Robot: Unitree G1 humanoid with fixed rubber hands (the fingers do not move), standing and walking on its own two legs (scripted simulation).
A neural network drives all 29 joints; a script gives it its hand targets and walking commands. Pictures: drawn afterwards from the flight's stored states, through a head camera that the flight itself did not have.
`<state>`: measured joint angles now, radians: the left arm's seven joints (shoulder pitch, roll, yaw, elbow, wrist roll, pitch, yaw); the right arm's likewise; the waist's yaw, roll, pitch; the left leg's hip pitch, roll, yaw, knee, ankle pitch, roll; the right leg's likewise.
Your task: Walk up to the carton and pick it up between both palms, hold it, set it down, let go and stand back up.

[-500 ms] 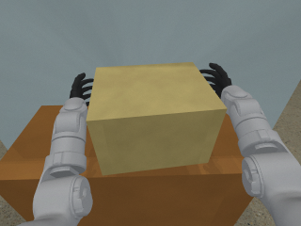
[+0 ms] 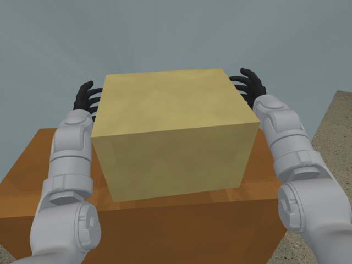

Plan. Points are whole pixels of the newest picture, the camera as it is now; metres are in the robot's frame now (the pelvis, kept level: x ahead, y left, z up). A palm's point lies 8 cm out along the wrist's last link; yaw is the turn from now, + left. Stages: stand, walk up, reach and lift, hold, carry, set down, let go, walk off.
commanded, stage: reach and lift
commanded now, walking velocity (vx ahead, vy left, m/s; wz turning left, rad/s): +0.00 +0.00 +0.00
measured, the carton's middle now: (171, 129) +0.39 +0.00 +0.17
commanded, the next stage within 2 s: hold in 1.12 s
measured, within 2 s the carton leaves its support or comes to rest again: neither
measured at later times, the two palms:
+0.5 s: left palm (82, 109) +0.39 +0.19 +0.24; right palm (258, 96) +0.39 -0.19 +0.26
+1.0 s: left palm (79, 103) +0.38 +0.19 +0.26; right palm (262, 91) +0.38 -0.19 +0.27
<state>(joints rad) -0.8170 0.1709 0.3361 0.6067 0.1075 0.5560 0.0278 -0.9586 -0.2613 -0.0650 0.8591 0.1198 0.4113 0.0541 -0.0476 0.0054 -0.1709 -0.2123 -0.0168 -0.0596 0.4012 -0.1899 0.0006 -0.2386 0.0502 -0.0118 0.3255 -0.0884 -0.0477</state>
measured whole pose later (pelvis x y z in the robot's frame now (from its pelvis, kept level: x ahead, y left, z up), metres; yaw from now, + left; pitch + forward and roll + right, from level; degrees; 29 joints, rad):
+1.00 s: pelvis +0.00 +0.00 +0.00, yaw +0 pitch +0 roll +0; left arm -0.85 0.20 0.34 0.51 0.08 0.69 0.01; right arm -0.98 -0.26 -0.07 0.76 0.19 0.55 -0.01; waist -0.07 0.01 -0.19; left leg -0.21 -0.02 -0.06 0.40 -0.19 0.00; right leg -0.23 0.05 -0.01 0.33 -0.09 -0.05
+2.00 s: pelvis -0.01 +0.00 +0.00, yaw +0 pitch -1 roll +0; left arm -0.88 0.23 0.34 0.51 0.08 0.76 0.00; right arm -1.03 -0.26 -0.07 0.76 0.20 0.62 -0.02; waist -0.07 0.01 -0.20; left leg -0.21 -0.02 -0.06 0.40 -0.18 0.00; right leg -0.23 0.05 -0.01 0.33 -0.08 -0.05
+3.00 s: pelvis -0.01 +0.00 +0.00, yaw +0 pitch -1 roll +0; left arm -0.88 0.23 0.34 0.51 0.08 0.76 -0.01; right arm -1.03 -0.26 -0.07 0.76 0.20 0.62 -0.02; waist -0.07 0.01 -0.20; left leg -0.21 -0.02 -0.06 0.40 -0.18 0.00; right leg -0.23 0.05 -0.01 0.33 -0.08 -0.04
